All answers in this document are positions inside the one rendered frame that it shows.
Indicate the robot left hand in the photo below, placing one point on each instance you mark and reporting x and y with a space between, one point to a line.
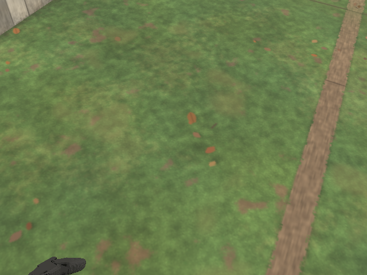
63 266

